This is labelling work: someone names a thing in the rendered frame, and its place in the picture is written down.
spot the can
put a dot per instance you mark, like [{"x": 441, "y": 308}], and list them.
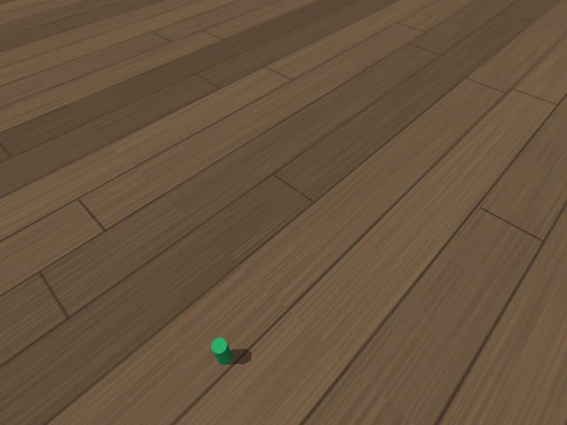
[{"x": 221, "y": 351}]

